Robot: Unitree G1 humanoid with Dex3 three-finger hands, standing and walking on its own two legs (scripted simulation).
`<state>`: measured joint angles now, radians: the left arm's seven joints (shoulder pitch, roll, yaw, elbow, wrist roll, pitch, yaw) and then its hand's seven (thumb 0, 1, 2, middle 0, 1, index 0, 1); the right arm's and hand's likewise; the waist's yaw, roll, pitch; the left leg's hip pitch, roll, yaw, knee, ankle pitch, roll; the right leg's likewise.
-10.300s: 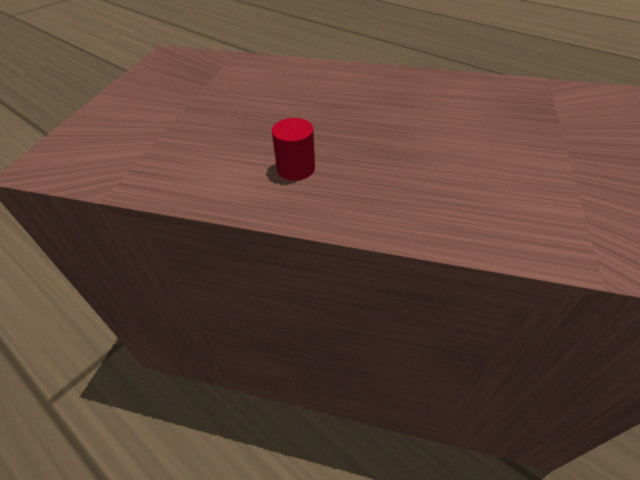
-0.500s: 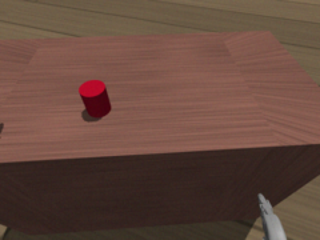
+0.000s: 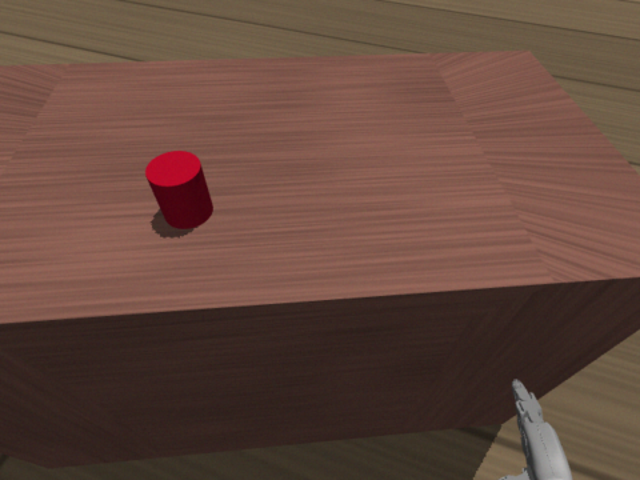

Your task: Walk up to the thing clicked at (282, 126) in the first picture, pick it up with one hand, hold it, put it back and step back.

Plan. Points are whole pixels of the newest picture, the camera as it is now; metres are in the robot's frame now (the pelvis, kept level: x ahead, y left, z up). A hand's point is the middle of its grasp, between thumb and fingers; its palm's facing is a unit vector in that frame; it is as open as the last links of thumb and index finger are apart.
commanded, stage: go down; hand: left
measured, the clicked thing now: (181, 190) +0.51 +0.18 +0.08
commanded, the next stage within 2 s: approach in 0.26 s
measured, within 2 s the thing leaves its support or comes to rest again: neither
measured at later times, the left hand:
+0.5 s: hand out of the picture +0.41 +0.37 +0.21, palm faces +0.15 -0.99 -0.02, open 17.5 cm
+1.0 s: hand (144, 187) +0.50 +0.22 +0.10, palm faces +0.09 -1.00 +0.04, open 17.6 cm
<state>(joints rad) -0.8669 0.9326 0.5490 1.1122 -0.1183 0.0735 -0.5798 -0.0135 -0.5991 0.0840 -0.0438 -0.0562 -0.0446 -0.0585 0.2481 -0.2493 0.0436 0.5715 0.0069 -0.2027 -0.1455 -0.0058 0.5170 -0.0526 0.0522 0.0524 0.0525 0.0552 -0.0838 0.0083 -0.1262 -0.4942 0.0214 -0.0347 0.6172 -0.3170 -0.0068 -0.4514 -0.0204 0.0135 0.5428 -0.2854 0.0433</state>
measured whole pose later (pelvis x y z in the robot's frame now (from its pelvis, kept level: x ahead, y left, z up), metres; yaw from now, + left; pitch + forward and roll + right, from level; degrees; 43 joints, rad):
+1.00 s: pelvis -0.01 +0.00 -0.03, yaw -2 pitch +16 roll -2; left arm -0.86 0.56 0.47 1.02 -0.12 -0.15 -0.23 -0.02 -0.58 0.06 -0.05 -0.06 -0.06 -0.06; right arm 0.28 -0.24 -0.01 0.40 -0.02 -0.12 -0.03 -0.01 0.53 -0.05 0.05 0.05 0.05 0.06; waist -0.16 0.01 -0.11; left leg -0.71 0.05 -0.02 0.84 -0.41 -0.01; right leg -0.68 0.01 0.04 0.77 -0.37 0.04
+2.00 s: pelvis -0.02 -0.01 -0.04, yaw -2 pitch +16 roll -1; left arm -0.91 0.45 0.37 1.02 -0.08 -0.16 -0.05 -0.01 -0.50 0.17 -0.49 -0.34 -0.50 -0.32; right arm 0.34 -0.23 -0.06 0.19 -0.02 -0.03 0.00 -0.01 0.51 -0.04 0.05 0.05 0.05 0.05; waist -0.15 0.01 -0.11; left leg -0.76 0.04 -0.03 0.91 -0.42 -0.02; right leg -0.75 0.00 0.03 0.86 -0.40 0.04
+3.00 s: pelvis -0.01 +0.00 -0.03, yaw -2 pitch +13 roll -1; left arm -0.87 0.40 0.33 0.90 -0.09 -0.04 -0.03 0.00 -0.41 1.11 -0.70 -1.04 -0.74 -1.06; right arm 0.33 -0.22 -0.05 0.27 0.00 -0.01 0.00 -0.01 0.51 -0.06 0.05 0.05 0.05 0.05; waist -0.11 0.03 -0.11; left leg -0.65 0.03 -0.02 0.84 -0.41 -0.01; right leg -0.63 0.00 0.04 0.79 -0.39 0.04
